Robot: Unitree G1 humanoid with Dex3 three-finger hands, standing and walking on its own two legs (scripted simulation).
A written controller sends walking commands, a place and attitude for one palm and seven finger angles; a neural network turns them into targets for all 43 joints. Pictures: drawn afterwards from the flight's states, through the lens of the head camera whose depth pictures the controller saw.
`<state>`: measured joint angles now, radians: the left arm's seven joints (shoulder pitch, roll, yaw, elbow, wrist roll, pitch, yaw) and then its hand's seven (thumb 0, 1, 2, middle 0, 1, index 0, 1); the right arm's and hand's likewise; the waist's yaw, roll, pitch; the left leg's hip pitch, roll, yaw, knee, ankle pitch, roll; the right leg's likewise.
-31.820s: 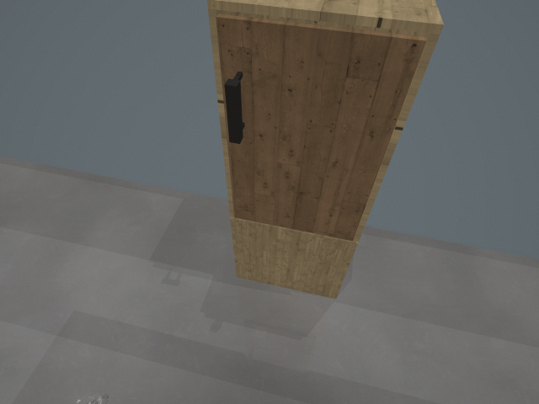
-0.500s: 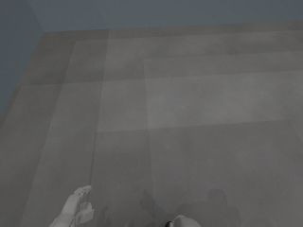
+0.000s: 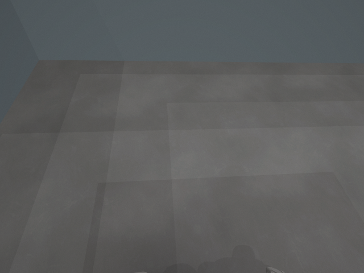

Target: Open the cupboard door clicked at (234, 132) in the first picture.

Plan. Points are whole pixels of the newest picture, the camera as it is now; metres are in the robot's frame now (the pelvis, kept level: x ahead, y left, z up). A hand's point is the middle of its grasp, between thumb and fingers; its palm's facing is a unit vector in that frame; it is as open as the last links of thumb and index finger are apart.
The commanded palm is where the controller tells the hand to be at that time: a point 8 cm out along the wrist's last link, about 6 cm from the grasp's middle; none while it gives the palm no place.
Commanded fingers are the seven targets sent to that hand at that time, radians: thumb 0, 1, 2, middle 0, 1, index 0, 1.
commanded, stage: walk to a spot facing it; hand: left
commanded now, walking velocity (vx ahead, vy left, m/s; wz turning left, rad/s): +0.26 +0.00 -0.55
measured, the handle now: out of the picture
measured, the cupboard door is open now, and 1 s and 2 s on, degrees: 40 40 40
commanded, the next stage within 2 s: turn to face it in 0.10 s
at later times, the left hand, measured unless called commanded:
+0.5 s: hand (151, 205) +0.32 +0.11 -0.15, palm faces -0.07 -0.98 -0.19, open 7.4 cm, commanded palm none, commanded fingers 0.00 0.90 0.90 -0.20 -0.30 -0.20 -0.30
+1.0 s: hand (121, 210) +0.29 +0.19 -0.15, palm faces +0.28 -0.92 -0.28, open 7.4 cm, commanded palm none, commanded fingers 0.00 0.90 0.90 -0.20 -0.30 -0.20 -0.30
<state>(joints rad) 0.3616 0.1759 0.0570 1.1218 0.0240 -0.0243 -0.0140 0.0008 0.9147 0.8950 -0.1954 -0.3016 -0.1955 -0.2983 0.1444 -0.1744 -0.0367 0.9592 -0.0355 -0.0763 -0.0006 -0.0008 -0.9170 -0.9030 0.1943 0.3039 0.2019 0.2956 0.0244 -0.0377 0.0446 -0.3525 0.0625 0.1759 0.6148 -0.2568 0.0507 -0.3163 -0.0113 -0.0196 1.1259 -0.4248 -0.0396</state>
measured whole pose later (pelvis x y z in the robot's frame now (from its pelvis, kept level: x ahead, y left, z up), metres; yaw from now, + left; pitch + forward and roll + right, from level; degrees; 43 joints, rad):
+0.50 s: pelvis +0.19 -0.05 +0.01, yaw -1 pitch +0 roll +0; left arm 0.09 0.14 0.03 0.98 0.02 -0.04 0.02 0.00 0.91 0.90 -0.19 -0.30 -0.20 -0.30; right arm 0.37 -0.14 -0.03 1.12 0.00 0.04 -0.01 0.01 -0.92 -0.90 0.19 0.30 0.20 0.30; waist -0.07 0.01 0.08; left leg -0.40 0.08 0.07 1.13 -0.50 -0.04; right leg -0.33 -0.10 -0.20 0.56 -0.22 -0.03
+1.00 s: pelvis +0.25 -0.04 +0.01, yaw +15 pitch +2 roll -1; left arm 0.14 0.24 0.07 0.92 0.02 0.04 0.02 0.00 0.91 0.90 -0.19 -0.30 -0.19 -0.30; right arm 0.22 -0.22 -0.06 0.94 -0.02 0.03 -0.01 0.00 -0.91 -0.90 0.20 0.30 0.20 0.30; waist -0.02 0.01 0.07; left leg -0.31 0.01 -0.02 0.53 -0.26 0.01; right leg -0.44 -0.04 -0.02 0.84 -0.42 0.09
